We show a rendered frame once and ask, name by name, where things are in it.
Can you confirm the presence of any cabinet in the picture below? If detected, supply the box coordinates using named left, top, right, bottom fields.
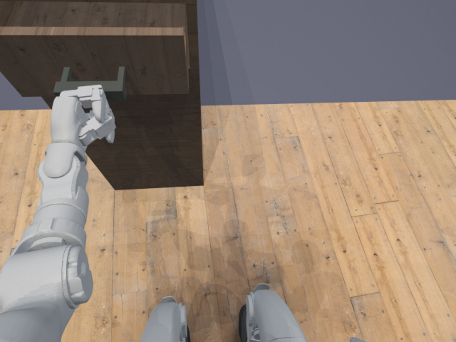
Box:
left=0, top=0, right=204, bottom=190

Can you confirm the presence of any robot left forearm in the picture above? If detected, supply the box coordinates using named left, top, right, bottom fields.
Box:
left=0, top=142, right=89, bottom=313

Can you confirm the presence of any robot right thigh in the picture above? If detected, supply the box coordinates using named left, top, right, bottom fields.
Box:
left=246, top=289, right=308, bottom=342

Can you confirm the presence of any right robot shin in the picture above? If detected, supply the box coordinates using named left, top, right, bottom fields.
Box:
left=246, top=284, right=269, bottom=342

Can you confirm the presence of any robot left hand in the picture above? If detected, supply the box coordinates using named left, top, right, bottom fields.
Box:
left=50, top=85, right=116, bottom=152

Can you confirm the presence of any handle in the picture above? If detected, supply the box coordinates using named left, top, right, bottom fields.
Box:
left=53, top=66, right=127, bottom=101

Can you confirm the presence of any robot left upper arm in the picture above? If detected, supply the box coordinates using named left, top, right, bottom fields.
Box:
left=0, top=244, right=93, bottom=342

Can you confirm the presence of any drawer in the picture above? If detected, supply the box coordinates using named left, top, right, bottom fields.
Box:
left=0, top=1, right=189, bottom=97

